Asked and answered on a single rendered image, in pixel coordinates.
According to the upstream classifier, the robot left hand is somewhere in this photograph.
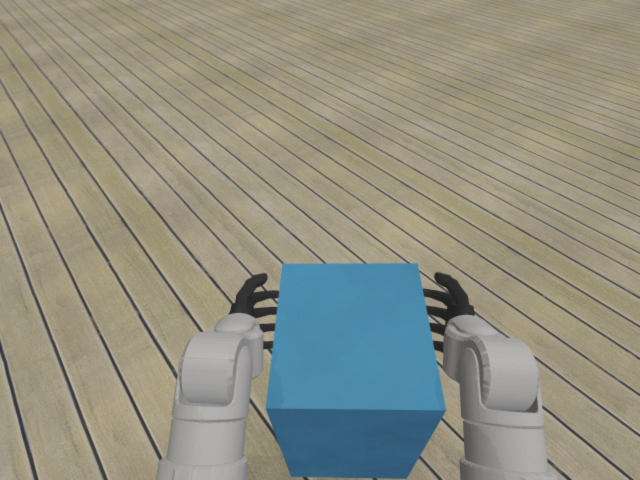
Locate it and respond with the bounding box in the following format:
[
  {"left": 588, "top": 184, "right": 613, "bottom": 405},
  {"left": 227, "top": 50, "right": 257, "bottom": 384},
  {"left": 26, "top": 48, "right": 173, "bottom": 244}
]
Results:
[{"left": 229, "top": 273, "right": 279, "bottom": 350}]

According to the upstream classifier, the robot right hand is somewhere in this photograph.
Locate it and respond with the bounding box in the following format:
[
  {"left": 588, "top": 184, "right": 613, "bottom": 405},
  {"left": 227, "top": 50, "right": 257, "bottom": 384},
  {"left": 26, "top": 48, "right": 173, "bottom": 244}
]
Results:
[{"left": 423, "top": 272, "right": 475, "bottom": 353}]

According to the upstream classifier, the carton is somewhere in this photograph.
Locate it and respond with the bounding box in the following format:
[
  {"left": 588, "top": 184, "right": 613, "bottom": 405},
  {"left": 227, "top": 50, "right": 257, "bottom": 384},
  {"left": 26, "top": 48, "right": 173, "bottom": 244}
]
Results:
[{"left": 266, "top": 263, "right": 446, "bottom": 479}]

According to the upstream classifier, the robot left forearm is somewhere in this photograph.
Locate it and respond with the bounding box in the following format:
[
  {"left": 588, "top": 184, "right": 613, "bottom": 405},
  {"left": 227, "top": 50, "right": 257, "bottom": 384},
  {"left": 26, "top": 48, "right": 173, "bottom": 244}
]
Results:
[{"left": 156, "top": 313, "right": 263, "bottom": 480}]

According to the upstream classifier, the robot right forearm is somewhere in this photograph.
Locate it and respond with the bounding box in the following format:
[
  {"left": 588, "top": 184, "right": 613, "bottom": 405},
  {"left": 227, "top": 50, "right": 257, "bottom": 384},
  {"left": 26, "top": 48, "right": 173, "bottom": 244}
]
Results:
[{"left": 442, "top": 315, "right": 558, "bottom": 480}]

